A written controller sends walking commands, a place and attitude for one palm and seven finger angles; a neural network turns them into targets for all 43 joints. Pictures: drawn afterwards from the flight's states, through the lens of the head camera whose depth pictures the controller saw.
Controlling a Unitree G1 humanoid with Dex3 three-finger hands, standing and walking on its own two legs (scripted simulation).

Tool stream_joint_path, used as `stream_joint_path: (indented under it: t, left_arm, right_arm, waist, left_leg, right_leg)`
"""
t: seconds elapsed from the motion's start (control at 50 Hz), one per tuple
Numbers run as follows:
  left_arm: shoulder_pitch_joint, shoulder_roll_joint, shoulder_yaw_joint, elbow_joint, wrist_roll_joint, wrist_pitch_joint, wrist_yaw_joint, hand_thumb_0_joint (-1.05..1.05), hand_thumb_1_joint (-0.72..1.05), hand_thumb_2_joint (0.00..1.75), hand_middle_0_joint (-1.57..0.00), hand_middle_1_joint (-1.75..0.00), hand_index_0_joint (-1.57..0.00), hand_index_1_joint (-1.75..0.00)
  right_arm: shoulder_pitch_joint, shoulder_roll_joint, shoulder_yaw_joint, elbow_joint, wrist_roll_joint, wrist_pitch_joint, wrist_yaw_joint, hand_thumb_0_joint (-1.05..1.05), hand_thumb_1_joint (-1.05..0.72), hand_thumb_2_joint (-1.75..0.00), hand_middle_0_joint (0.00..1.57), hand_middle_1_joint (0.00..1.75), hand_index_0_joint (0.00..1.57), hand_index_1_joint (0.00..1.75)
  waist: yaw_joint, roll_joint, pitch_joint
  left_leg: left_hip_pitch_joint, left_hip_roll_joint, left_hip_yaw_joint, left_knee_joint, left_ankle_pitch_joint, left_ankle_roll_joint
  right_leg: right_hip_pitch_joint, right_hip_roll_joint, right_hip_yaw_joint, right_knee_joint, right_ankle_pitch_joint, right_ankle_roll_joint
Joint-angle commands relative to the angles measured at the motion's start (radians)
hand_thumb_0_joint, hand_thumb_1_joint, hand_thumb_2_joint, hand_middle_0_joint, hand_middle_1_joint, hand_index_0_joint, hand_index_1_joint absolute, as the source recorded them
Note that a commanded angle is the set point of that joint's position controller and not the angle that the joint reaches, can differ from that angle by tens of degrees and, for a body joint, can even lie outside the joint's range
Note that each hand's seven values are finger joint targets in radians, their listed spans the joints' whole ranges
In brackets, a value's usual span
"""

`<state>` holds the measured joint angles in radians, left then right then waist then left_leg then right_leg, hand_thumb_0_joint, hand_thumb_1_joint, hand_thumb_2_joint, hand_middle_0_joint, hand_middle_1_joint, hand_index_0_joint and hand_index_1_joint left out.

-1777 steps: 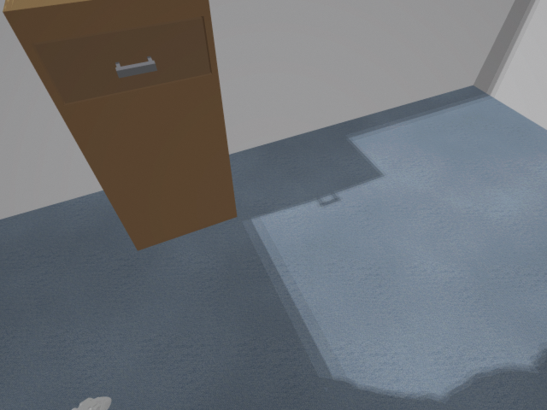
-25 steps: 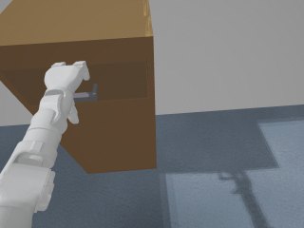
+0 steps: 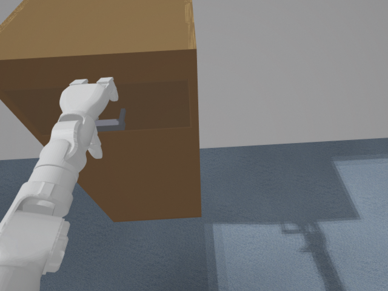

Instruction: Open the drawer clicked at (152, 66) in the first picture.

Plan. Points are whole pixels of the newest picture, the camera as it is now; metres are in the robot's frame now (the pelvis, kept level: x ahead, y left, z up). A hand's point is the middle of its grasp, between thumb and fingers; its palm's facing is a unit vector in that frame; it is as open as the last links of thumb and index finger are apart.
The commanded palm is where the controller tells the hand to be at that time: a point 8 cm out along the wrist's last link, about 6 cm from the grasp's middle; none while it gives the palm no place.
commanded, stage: re-aim the fingers above the handle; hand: left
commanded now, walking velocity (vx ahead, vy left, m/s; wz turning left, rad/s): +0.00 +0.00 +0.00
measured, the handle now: (104, 119) +0.50 +0.24 +0.05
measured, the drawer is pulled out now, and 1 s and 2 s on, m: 0.00 0.00 0.00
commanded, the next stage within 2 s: lower the fingers behind the handle in 1.70 s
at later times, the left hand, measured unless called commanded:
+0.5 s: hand (96, 118) +0.45 +0.22 +0.11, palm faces -0.02 -0.01 -1.00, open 13.8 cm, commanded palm +0.42 +0.23 +0.16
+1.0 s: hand (93, 119) +0.45 +0.23 +0.10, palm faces -0.04 +0.00 -1.00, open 13.8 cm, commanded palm +0.43 +0.23 +0.16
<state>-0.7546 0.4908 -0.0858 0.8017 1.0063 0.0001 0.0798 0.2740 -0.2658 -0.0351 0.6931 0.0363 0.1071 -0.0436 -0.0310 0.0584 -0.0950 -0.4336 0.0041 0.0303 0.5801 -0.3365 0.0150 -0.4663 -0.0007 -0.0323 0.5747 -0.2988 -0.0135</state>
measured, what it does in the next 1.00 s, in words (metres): stands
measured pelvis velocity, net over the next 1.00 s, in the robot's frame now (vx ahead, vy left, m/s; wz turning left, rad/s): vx -0.01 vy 0.00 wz -0.01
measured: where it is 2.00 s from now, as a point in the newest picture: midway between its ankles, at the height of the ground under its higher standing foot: outside the picture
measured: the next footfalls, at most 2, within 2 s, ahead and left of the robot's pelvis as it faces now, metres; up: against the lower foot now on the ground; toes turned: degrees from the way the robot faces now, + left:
none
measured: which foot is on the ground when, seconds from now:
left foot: down 0.00-1.00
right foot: down 0.00-1.00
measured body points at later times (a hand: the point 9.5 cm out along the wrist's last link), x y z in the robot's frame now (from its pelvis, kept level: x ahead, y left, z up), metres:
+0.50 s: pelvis -0.01 +0.00 +0.00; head +0.04 -0.02 +0.45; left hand +0.44 +0.22 +0.16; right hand +0.07 -0.27 -0.13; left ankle -0.04 +0.11 -0.73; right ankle -0.02 -0.11 -0.73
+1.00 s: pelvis -0.01 +0.00 +0.00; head +0.04 -0.02 +0.45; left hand +0.44 +0.23 +0.16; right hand +0.06 -0.27 -0.13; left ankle -0.04 +0.11 -0.73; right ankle -0.02 -0.11 -0.73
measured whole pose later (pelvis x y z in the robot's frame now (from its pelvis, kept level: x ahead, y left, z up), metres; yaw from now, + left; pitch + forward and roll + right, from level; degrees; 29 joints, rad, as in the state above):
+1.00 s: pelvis -0.01 +0.00 +0.00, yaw +0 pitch +10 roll +0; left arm -0.77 0.52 -0.07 0.84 1.02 -0.03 0.07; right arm 0.28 -0.27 -0.03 0.70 0.04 0.09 -0.05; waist -0.04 0.05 -0.09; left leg -0.43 0.00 0.04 0.57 -0.32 0.02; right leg -0.47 0.00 -0.02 0.57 -0.28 -0.01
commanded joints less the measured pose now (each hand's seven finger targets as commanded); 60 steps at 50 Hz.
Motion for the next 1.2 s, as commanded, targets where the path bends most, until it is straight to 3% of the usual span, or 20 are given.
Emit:
stream_joint_path:
  t: [0.0, 0.06, 0.1, 0.14, 0.2, 0.24, 0.32, 0.36, 0.48, 0.56, 0.6, 0.64, 0.66, 0.72, 0.82, 0.88, 0.98, 1.04, 1.08, 1.18]
  left_arm:
    - [-0.472, 0.269, 0.097, -0.175, 0.005, -0.007, 0.047, 0.00, -0.50, 0.30, -0.30, -1.20, -0.30, -1.20]
    - [-0.500, 0.245, 0.072, -0.203, 0.009, -0.018, 0.052, 0.00, -0.50, 0.30, -0.30, -1.20, -0.30, -1.20]
    - [-0.453, 0.268, 0.109, -0.221, 0.004, -0.022, 0.059, 0.00, -0.50, 0.30, -0.30, -1.20, -0.30, -1.20]
    - [-0.438, 0.278, 0.119, -0.192, 0.001, -0.016, 0.058, 0.00, -0.50, 0.30, -0.30, -1.20, -0.30, -1.20]
    - [-0.406, 0.287, 0.127, -0.180, 0.005, -0.003, 0.063, 0.00, -0.50, 0.30, -0.30, -1.20, -0.30, -1.20]
    - [-0.420, 0.279, 0.115, -0.163, 0.007, 0.005, 0.060, 0.00, -0.50, 0.30, -0.30, -1.20, -0.30, -1.20]
    - [-0.442, 0.312, 0.132, -0.182, 0.013, -0.007, 0.061, 0.00, -0.50, 0.30, -0.30, -1.20, -0.30, -1.20]
    - [-0.503, 0.256, 0.076, -0.223, 0.008, -0.021, 0.058, 0.00, -0.50, 0.30, -0.30, -1.20, -0.30, -1.20]
    - [-0.463, 0.281, 0.112, -0.165, 0.010, -0.014, 0.064, 0.00, -0.50, 0.30, -0.30, -1.20, -0.30, -1.20]
    - [-0.469, 0.218, 0.065, -0.189, 0.007, -0.003, 0.065, 0.00, -0.50, 0.30, -0.30, -1.20, -0.30, -1.20]
    - [-0.452, 0.264, 0.104, -0.175, 0.012, 0.006, 0.068, 0.00, -0.50, 0.30, -0.30, -1.20, -0.30, -1.20]
    - [-0.493, 0.373, 0.180, -0.153, 0.026, 0.004, 0.074, 0.00, -0.50, 0.30, -0.30, -1.20, -0.30, -1.20]
    - [-0.508, 0.380, 0.172, -0.148, 0.031, 0.005, 0.075, 0.00, -0.50, 0.30, -0.30, -1.20, -0.30, -1.20]
    - [-0.452, 0.300, 0.122, -0.148, 0.025, 0.002, 0.063, 0.00, -0.50, 0.30, -0.30, -1.20, -0.30, -1.20]
    - [-0.429, 0.249, 0.085, -0.179, 0.001, -0.014, 0.032, 0.00, -0.50, 0.30, -0.30, -1.20, -0.30, -1.20]
    - [-0.459, 0.271, 0.091, -0.153, 0.005, -0.021, 0.029, 0.00, -0.50, 0.30, -0.30, -1.20, -0.30, -1.20]
    - [-0.545, 0.299, 0.112, -0.188, 0.017, -0.047, 0.061, 0.00, -0.50, 0.30, -0.30, -1.20, -0.30, -1.20]
    - [-0.513, 0.346, 0.159, -0.136, 0.022, -0.038, 0.077, 0.00, -0.50, 0.30, -0.30, -1.20, -0.30, -1.20]
    - [-0.522, 0.318, 0.135, -0.130, 0.023, -0.027, 0.083, 0.00, -0.50, 0.30, -0.30, -1.20, -0.30, -1.20]
    - [-0.499, 0.295, 0.121, -0.146, 0.027, -0.007, 0.084, 0.00, -0.50, 0.30, -0.30, -1.20, -0.30, -1.20]
  right_arm:
    - [0.028, -0.134, -0.043, -0.095, -0.001, -0.026, -0.019, 0.00, -0.90, -0.90, 0.20, 0.30, 0.20, 0.30]
    - [0.029, -0.132, -0.046, -0.095, 0.001, -0.030, -0.018, 0.00, -0.90, -0.90, 0.20, 0.30, 0.20, 0.30]
    - [0.031, -0.132, -0.051, -0.101, -0.004, -0.034, -0.014, 0.00, -0.90, -0.90, 0.20, 0.30, 0.20, 0.30]
    - [0.032, -0.138, -0.049, -0.095, -0.003, -0.031, -0.014, 0.00, -0.90, -0.90, 0.20, 0.30, 0.20, 0.30]
    - [0.020, -0.136, -0.044, -0.098, 0.001, -0.030, -0.014, 0.00, -0.90, -0.90, 0.20, 0.30, 0.20, 0.30]
    - [0.016, -0.141, -0.044, -0.097, 0.004, -0.030, -0.016, 0.00, -0.90, -0.90, 0.20, 0.30, 0.20, 0.30]
    - [0.019, -0.137, -0.044, -0.101, 0.004, -0.038, -0.023, 0.00, -0.90, -0.90, 0.20, 0.30, 0.20, 0.30]
    - [0.021, -0.133, -0.045, -0.104, 0.003, -0.044, -0.022, 0.00, -0.90, -0.90, 0.20, 0.30, 0.20, 0.30]
    - [0.029, -0.138, -0.047, -0.093, 0.004, -0.047, -0.021, 0.00, -0.90, -0.90, 0.20, 0.30, 0.20, 0.30]
    - [0.023, -0.133, -0.047, -0.097, 0.003, -0.047, -0.013, 0.00, -0.90, -0.90, 0.20, 0.30, 0.20, 0.30]
    - [0.019, -0.137, -0.046, -0.098, 0.001, -0.044, -0.014, 0.00, -0.90, -0.90, 0.20, 0.30, 0.20, 0.30]
    - [0.023, -0.147, -0.043, -0.089, -0.003, -0.040, -0.022, 0.00, -0.90, -0.90, 0.20, 0.30, 0.20, 0.30]
    - [0.018, -0.142, -0.039, -0.092, -0.001, -0.042, -0.025, 0.00, -0.90, -0.90, 0.20, 0.30, 0.20, 0.30]
    - [0.019, -0.135, -0.042, -0.105, 0.000, -0.045, -0.021, 0.00, -0.90, -0.90, 0.20, 0.30, 0.20, 0.30]
    - [0.025, -0.138, -0.049, -0.110, 0.004, -0.043, -0.017, 0.00, -0.90, -0.90, 0.20, 0.30, 0.20, 0.30]
    - [0.029, -0.143, -0.043, -0.100, 0.006, -0.041, -0.023, 0.00, -0.90, -0.90, 0.20, 0.30, 0.20, 0.30]
    - [0.049, -0.136, -0.051, -0.087, -0.002, -0.050, -0.023, 0.00, -0.90, -0.90, 0.20, 0.30, 0.20, 0.30]
    - [0.056, -0.143, -0.049, -0.082, -0.006, -0.048, -0.022, 0.00, -0.90, -0.90, 0.20, 0.30, 0.20, 0.30]
    - [0.053, -0.138, -0.047, -0.083, -0.004, -0.050, -0.016, 0.00, -0.90, -0.90, 0.20, 0.30, 0.20, 0.30]
    - [0.050, -0.140, -0.051, -0.092, -0.002, -0.043, -0.011, 0.00, -0.90, -0.90, 0.20, 0.30, 0.20, 0.30]
  waist:
    - [-0.017, -0.049, -0.354]
    - [-0.025, -0.017, -0.366]
    - [-0.003, -0.006, -0.396]
    - [-0.011, -0.060, -0.381]
    - [0.003, -0.050, -0.357]
    - [-0.011, -0.064, -0.326]
    - [-0.004, -0.040, -0.361]
    - [-0.024, -0.013, -0.369]
    - [-0.013, -0.037, -0.342]
    - [-0.019, -0.017, -0.345]
    - [-0.006, -0.035, -0.349]
    - [-0.001, -0.057, -0.364]
    - [-0.004, -0.028, -0.361]
    - [-0.003, -0.018, -0.364]
    - [-0.017, -0.045, -0.339]
    - [-0.026, -0.068, -0.304]
    - [-0.025, 0.016, -0.372]
    - [-0.019, -0.039, -0.387]
    - [-0.014, -0.002, -0.375]
    - [-0.015, -0.010, -0.385]
  left_leg:
    - [0.136, -0.026, 0.001, -0.023, 0.431, 0.024]
    - [0.157, -0.024, 0.000, -0.022, 0.437, 0.025]
    - [0.176, -0.024, 0.003, -0.019, 0.468, 0.025]
    - [0.150, -0.023, 0.003, -0.025, 0.456, 0.025]
    - [0.129, -0.024, 0.010, -0.037, 0.433, 0.024]
    - [0.122, -0.022, 0.011, -0.044, 0.398, 0.025]
    - [0.134, -0.026, 0.013, -0.045, 0.386, 0.027]
    - [0.157, -0.025, 0.008, -0.039, 0.396, 0.028]
    - [0.142, -0.025, 0.006, -0.041, 0.386, 0.025]
    - [0.169, -0.021, 0.003, -0.036, 0.427, 0.024]
    - [0.154, -0.023, 0.007, -0.040, 0.417, 0.023]
    - [0.123, -0.023, 0.007, -0.042, 0.401, 0.024]
    - [0.117, -0.027, 0.013, -0.041, 0.398, 0.025]
    - [0.142, -0.023, 0.017, -0.037, 0.426, 0.024]
    - [0.160, -0.020, 0.010, -0.036, 0.416, 0.027]
    - [0.131, -0.025, 0.008, -0.039, 0.366, 0.029]
    - [0.166, -0.025, 0.001, -0.024, 0.391, 0.025]
    - [0.137, -0.023, 0.001, -0.020, 0.412, 0.024]
    - [0.130, -0.023, 0.005, -0.023, 0.416, 0.021]
    - [0.150, -0.021, 0.003, -0.022, 0.447, 0.022]
  right_leg:
    - [0.208, 0.030, 0.015, -0.032, 0.407, -0.015]
    - [0.189, 0.030, 0.017, -0.033, 0.394, -0.016]
    - [0.213, 0.033, 0.017, -0.029, 0.414, -0.019]
    - [0.233, 0.031, 0.018, -0.037, 0.425, -0.016]
    - [0.235, 0.030, 0.017, -0.036, 0.417, -0.015]
    - [0.221, 0.028, 0.018, -0.051, 0.382, -0.014]
    - [0.235, 0.028, 0.025, -0.046, 0.378, -0.015]
    - [0.209, 0.028, 0.023, -0.046, 0.370, -0.014]
    - [0.199, 0.031, 0.020, -0.045, 0.356, -0.016]
    - [0.180, 0.033, 0.012, -0.042, 0.368, -0.018]
    - [0.200, 0.032, 0.015, -0.041, 0.371, -0.017]
    - [0.234, 0.028, 0.022, -0.042, 0.372, -0.016]
    - [0.235, 0.025, 0.026, -0.039, 0.386, -0.014]
    - [0.223, 0.028, 0.021, -0.037, 0.401, -0.015]
    - [0.193, 0.031, 0.017, -0.048, 0.378, -0.012]
    - [0.178, 0.029, 0.022, -0.055, 0.347, -0.011]
    - [0.161, 0.032, 0.023, -0.039, 0.337, -0.019]
    - [0.194, 0.033, 0.021, -0.033, 0.364, -0.018]
    - [0.185, 0.032, 0.019, -0.026, 0.373, -0.018]
    - [0.182, 0.037, 0.013, -0.026, 0.382, -0.018]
